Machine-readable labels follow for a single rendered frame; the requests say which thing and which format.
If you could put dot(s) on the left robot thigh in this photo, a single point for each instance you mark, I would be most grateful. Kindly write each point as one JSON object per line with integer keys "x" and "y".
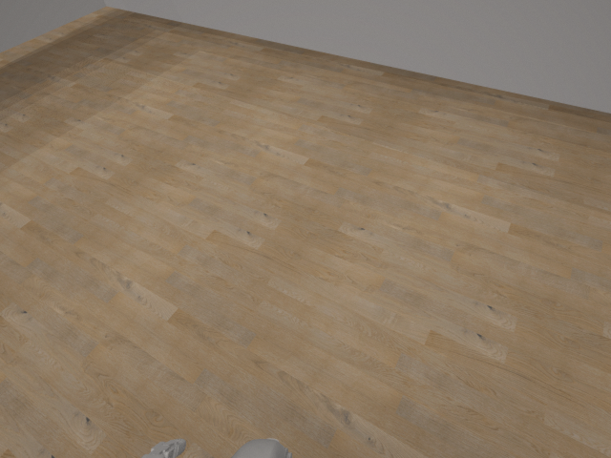
{"x": 262, "y": 448}

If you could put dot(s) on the left robot hand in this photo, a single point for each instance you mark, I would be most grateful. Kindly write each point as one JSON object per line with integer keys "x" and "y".
{"x": 170, "y": 449}

